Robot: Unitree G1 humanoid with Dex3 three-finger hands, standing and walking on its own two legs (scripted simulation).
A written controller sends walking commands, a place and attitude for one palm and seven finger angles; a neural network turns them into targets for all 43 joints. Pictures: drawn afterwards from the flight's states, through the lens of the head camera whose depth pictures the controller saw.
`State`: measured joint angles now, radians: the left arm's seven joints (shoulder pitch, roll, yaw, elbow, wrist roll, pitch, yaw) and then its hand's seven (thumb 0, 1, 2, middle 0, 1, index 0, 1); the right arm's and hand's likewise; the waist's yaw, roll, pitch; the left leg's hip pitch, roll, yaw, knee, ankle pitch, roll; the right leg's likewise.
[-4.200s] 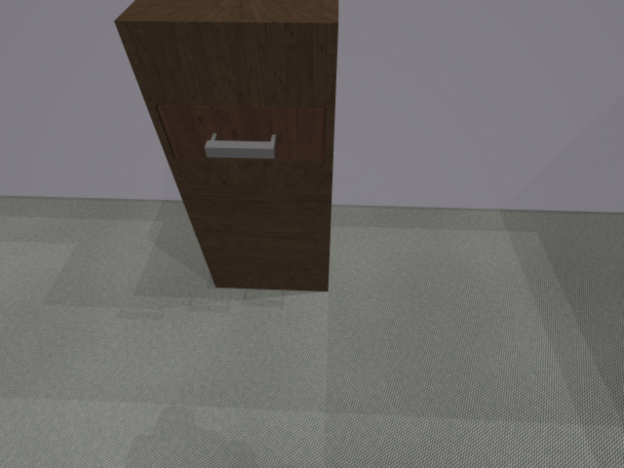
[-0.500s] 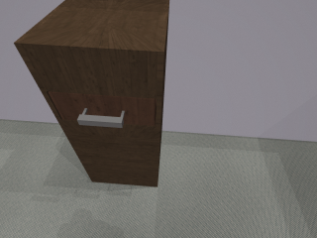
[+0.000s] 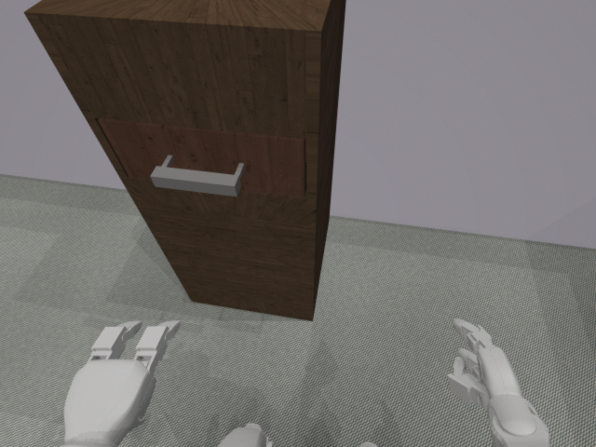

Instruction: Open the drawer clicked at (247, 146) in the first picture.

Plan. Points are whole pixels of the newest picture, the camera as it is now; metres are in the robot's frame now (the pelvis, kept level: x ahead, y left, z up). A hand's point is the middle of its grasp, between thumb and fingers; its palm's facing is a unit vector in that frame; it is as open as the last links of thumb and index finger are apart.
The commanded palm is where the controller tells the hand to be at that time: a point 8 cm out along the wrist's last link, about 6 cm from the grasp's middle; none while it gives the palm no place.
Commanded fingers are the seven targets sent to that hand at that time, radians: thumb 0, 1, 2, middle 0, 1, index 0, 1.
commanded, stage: raise the hand with hooked fingers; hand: left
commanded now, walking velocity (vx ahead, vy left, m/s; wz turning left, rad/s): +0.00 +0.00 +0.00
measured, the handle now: (200, 172) +0.55 +0.29 -0.01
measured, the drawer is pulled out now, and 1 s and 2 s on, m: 0.00 0.00 0.00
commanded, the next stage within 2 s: move the hooked fingers above the handle in 1.44 s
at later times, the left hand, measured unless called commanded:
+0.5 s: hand (131, 304) +0.25 +0.26 +0.06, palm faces +0.03 -0.07 -1.00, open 11.7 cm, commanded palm +0.23 +0.25 +0.11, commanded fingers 0.00 -0.24 0.41 -0.28 -1.03 -0.28 -1.03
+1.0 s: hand (119, 233) +0.31 +0.27 +0.12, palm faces +0.04 -0.07 -1.00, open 13.8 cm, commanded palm +0.29 +0.27 +0.18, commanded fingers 0.00 -0.50 0.30 -0.30 -1.20 -0.30 -1.20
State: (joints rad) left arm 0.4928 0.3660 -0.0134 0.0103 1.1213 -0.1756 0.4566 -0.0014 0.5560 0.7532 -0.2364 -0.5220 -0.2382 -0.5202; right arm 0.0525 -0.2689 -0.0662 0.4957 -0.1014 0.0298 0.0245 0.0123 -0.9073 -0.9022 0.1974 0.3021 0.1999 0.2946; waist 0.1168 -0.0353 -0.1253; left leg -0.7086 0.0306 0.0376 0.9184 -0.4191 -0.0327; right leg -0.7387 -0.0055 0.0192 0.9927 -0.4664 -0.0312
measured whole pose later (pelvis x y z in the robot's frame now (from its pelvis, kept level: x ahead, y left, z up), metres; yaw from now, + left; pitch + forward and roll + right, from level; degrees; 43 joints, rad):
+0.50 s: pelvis +0.02 +0.01 +0.03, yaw +1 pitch +9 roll +1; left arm 0.30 0.43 0.03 -0.03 0.99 -0.10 0.34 0.00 -0.02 0.50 -0.29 -0.90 -0.29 -0.89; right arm 0.19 -0.25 -0.05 0.61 -0.06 0.07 -0.02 0.02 -0.90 -0.90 0.20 0.30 0.20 0.30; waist 0.05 0.05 -0.06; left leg -0.53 0.03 0.01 0.75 -0.37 -0.03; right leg -0.54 0.00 0.00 0.80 -0.41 -0.02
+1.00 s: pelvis +0.02 +0.03 +0.05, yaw +1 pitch +3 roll +0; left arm -0.05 0.46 -0.07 0.06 0.96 0.02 0.10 0.00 -0.47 0.31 -0.32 -1.19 -0.32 -1.19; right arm 0.11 -0.21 0.01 0.59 -0.01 0.10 -0.02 0.01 -0.91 -0.90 0.20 0.30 0.20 0.29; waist 0.09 0.06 -0.03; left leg -0.32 0.01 0.01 0.58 -0.30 0.00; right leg -0.31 -0.03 -0.01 0.60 -0.33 0.01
